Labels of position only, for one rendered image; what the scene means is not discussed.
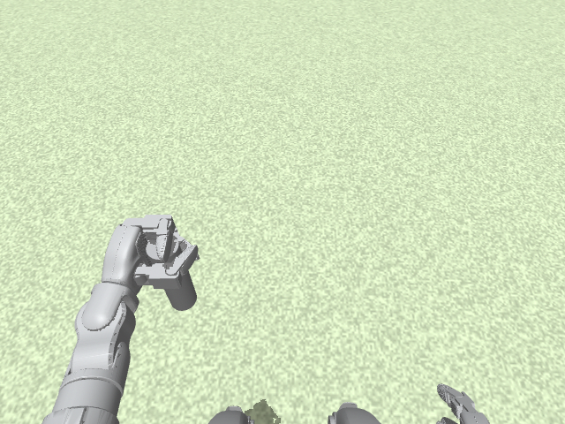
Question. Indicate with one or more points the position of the left robot arm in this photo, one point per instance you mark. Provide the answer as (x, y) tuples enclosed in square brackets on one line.
[(94, 381)]

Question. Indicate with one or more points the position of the right robot hand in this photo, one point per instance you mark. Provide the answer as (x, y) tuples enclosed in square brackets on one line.
[(461, 406)]

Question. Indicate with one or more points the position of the can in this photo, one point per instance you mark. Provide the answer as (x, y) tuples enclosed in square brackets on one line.
[(185, 297)]

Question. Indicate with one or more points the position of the left robot hand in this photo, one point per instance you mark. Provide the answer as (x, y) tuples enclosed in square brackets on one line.
[(126, 260)]

